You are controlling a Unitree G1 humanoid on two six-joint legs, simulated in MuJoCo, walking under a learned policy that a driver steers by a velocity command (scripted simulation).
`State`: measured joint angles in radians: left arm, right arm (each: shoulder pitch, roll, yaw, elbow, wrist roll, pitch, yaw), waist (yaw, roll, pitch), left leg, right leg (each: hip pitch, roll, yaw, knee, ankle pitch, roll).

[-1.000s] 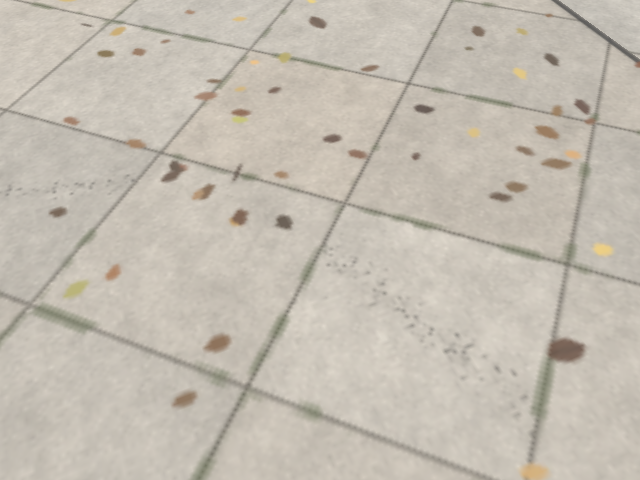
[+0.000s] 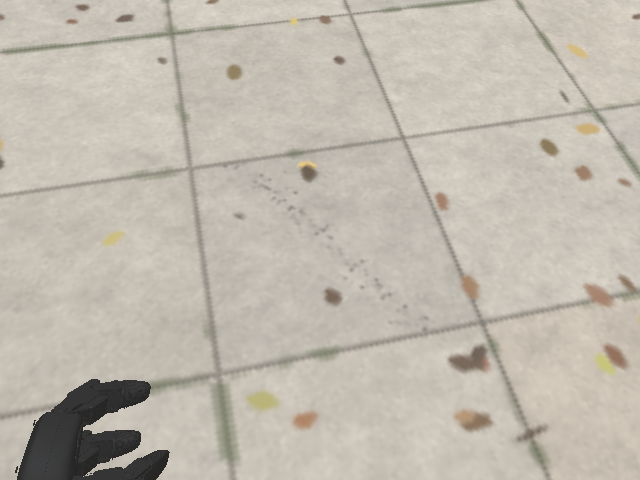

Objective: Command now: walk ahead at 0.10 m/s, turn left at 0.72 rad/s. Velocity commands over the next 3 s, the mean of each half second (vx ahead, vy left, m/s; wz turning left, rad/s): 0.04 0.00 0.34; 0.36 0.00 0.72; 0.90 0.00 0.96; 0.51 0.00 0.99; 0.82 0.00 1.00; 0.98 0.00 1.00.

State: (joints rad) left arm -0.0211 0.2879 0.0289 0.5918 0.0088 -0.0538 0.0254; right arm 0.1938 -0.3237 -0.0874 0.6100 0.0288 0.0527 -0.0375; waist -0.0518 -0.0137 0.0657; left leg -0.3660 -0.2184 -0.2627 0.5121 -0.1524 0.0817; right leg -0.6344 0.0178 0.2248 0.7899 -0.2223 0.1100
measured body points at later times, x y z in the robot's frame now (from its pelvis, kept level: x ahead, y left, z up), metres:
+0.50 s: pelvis +0.06 -0.05 +0.00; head +0.08 -0.03 +0.45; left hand +0.15 +0.23 -0.12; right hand +0.23 -0.28 -0.11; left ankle +0.03 +0.07 -0.73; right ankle +0.14 -0.17 -0.73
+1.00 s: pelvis +0.13 -0.04 +0.01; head +0.14 -0.05 +0.46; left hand +0.01 +0.23 -0.10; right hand +0.42 -0.19 -0.08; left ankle +0.12 +0.14 -0.62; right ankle +0.10 -0.17 -0.73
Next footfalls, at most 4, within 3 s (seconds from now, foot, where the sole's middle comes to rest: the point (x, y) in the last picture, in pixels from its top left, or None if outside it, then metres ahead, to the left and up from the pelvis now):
0.10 right None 0.18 -0.16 -0.77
0.44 left None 0.07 0.07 -0.77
0.72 right None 0.13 -0.15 -0.77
1.26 left None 0.32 0.26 -0.77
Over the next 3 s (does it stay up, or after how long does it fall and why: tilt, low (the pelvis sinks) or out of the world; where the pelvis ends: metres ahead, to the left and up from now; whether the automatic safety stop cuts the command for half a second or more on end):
stays up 0.23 1.31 -0.04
